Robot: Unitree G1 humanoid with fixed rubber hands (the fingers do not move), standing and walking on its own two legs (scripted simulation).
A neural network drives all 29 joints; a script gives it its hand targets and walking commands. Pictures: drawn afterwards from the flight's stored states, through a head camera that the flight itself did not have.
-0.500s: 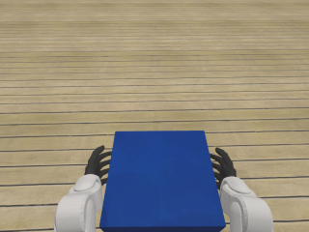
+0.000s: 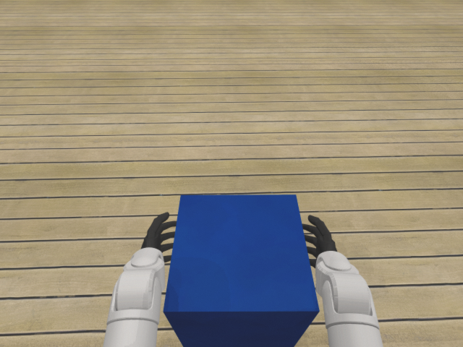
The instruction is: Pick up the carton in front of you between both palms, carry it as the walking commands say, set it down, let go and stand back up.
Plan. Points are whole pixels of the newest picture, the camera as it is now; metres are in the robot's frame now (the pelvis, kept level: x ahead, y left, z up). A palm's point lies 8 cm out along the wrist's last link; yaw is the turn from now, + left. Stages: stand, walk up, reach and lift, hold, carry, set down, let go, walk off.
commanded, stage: carry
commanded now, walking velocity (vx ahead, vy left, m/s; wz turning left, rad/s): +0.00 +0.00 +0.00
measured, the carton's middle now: (238, 276) +0.27 +0.00 -0.04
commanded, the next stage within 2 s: hold in 0.36 s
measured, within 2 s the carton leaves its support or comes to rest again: neither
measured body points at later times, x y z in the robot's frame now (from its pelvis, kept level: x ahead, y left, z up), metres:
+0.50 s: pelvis -0.01 +0.01 +0.01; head -0.02 +0.01 +0.46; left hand +0.27 +0.16 +0.03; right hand +0.28 -0.14 +0.03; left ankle -0.02 +0.12 -0.74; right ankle -0.01 -0.13 -0.74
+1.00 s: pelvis -0.07 -0.01 +0.00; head -0.12 -0.01 +0.45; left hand +0.23 +0.16 +0.05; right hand +0.24 -0.15 +0.05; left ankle -0.02 +0.12 -0.74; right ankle -0.01 -0.12 -0.74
